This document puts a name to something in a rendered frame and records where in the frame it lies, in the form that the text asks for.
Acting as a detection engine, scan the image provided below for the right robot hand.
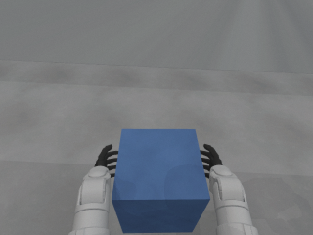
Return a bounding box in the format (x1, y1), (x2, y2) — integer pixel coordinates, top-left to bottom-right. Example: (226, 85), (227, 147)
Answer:
(200, 144), (223, 179)

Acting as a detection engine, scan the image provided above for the left robot hand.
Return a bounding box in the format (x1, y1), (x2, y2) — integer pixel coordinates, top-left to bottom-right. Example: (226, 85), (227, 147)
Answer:
(94, 144), (118, 178)

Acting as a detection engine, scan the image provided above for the robot left forearm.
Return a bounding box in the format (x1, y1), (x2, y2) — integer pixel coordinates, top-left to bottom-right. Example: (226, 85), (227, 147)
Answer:
(68, 165), (112, 235)

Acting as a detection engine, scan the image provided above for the carton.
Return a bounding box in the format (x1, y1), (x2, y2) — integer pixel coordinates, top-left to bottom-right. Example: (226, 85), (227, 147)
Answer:
(112, 129), (210, 234)

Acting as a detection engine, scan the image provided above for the robot right forearm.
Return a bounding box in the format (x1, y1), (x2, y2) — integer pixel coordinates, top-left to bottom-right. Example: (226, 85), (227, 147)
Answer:
(209, 164), (259, 235)

